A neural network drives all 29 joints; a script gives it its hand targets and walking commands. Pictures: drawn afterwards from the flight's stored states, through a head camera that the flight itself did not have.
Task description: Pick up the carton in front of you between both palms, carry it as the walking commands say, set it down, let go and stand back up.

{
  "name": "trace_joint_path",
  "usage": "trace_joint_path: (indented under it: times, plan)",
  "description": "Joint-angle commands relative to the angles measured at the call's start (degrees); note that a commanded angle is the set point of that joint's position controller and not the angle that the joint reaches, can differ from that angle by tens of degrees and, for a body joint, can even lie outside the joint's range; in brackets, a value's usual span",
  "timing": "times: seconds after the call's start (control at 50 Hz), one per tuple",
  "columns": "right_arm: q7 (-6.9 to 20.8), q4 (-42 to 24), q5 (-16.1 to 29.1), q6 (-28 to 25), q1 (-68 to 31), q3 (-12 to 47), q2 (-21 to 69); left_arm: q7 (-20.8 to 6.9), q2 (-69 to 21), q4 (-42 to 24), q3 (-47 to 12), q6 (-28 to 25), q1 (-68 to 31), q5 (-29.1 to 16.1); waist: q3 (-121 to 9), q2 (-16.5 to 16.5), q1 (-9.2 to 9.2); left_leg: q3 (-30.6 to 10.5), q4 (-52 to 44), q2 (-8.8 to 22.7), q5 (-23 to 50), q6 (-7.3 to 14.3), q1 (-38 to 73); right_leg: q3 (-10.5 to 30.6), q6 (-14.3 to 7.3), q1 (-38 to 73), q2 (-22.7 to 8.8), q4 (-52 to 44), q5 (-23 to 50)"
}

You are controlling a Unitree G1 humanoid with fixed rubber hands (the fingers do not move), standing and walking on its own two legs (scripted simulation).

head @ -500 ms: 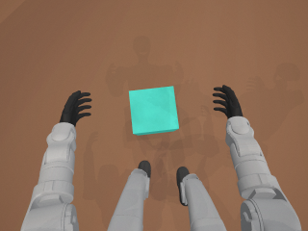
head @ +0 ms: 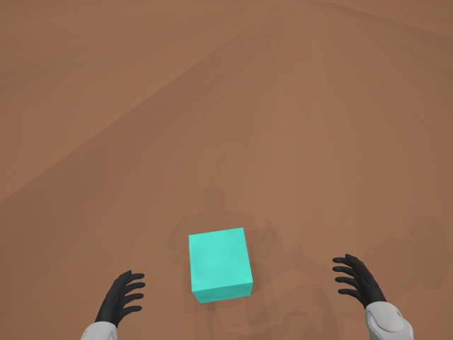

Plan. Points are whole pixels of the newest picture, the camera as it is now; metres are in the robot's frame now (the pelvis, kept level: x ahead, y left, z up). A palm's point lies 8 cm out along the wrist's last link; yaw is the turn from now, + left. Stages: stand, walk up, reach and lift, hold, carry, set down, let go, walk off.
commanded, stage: let go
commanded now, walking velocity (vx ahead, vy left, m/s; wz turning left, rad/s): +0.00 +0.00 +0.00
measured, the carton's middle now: (220, 266) +0.40 +0.07 -0.65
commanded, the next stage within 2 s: stand in 0.44 s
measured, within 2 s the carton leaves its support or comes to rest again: neither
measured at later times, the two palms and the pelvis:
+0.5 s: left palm (100, 313) +0.17 +0.25 -0.06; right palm (372, 310) +0.16 -0.22 -0.07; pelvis +0.01 +0.01 +0.00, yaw +0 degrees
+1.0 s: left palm (74, 323) +0.15 +0.31 -0.10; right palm (395, 320) +0.15 -0.26 -0.08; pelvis +0.02 +0.03 +0.00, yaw -1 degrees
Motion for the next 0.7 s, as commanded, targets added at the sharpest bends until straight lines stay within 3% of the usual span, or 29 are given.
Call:
trace_joint_path:
  times: [0.0,0.18,0.34,0.36,0.4,0.42,0.44,0.48,0.52,0.6,0.68]
  plan:
    - [1.09,-6.54,0.64,1.91,-0.45,-0.26,-3.88,-0.18,6.57,-6.97,1.07,2.26,-2.89,0.84,0.75,-4.06,-1.11,4.04,-1.69,-2.31,4.82,0.19,14.71,-0.34,2.13,-0.87,-2.7,-9.17,5.17]
    - [2.3,-8.46,1.52,5.51,-1.5,0.04,-4.83,0.38,6.47,-8.26,2.34,6.45,-2.13,3.15,3.36,0.04,0.09,3.82,-0.67,-2.19,5.25,-0.08,16.16,-0.26,1.99,2.9,-3.0,-7.96,7.6]
    - [1.7,-8.22,0.49,6.14,0.57,-1.11,-5.93,0.38,5.75,-8.44,1.34,6.56,-1.74,2.14,0.41,-2.1,-1.27,2.74,-1.21,-1.56,12.22,-0.07,17.23,-1.27,2.86,7.31,-0.58,-5.14,17.42]
    - [0.43,-4.49,1.6,4.44,4.57,-1.22,-6.22,1.93,8.08,-11.1,1.66,9.56,-2.57,3.32,-2.38,-0.94,-1.82,3.08,0.57,-3.08,12.0,-0.34,16.05,-1.05,2.6,9.47,-0.85,-3.39,22.45]
    - [-0.24,-5.35,1.84,3.65,4.58,-0.39,-6.45,3.03,7.6,-10.95,0.71,9.99,-1.91,2.98,-3.43,-1.9,-1.62,2.69,0.89,-3.07,13.64,-0.39,15.66,-1.25,2.72,9.54,-0.71,-2.25,25.27]
    - [-0.36,-6.11,1.72,3.44,3.53,-0.05,-6.51,3.21,6.97,-10.21,0.1,10.02,-1.43,2.77,-3.18,-1.93,-1.46,2.63,1.04,-2.96,14.27,-0.33,15.66,-1.23,2.63,8.72,-0.54,-1.94,25.15]
    - [-2.07,1.92,-1.33,2.46,-1.39,-1.67,-12.28,5.35,13.27,-2.65,2.5,6.41,-3.63,2.33,0.84,-7.45,0.46,0.43,1.44,3.1,11.9,-1.4,6.94,-0.42,3.52,2.69,-3.18,-1.76,11.81]
    - [-2.75,3.41,-2.13,1.18,-1.32,-1.73,-12.78,5.99,12.72,-0.48,2.3,3.78,-3.1,3.35,1.24,-2.65,-0.25,-0.8,0.56,3.13,5.3,-0.61,5.8,0.95,3.1,2.18,-3.64,-3.44,3.45]
    - [-2.85,4.7,-1.73,0.24,-1.1,-1.44,-12.84,5.81,12.03,0.28,2.05,2.22,-2.98,3.11,-0.04,-1.72,-0.34,-1.41,0.56,3.7,5.05,0.07,5.26,2.17,2.27,2.97,-4.27,-2.57,3.01]
    - [-2.78,7.9,-1.08,-0.94,-2.23,-1.33,-13.28,5.48,12.25,3.64,1.83,0.74,-3.35,3.03,-3.36,1.7,-0.39,-2.6,0.69,4.94,11.22,0.78,6.25,2.11,1.79,5.39,-4.3,-1.0,8.71]
    - [-2.93,9.93,-0.9,-1.28,-2.56,-1.4,-14.35,5.7,13.69,6.1,1.75,0.08,-3.19,3.09,-4.63,2.25,-0.67,-3.12,0.87,5.55,14.8,1.04,7.67,2.3,1.6,5.94,-4.51,-0.44,11.78]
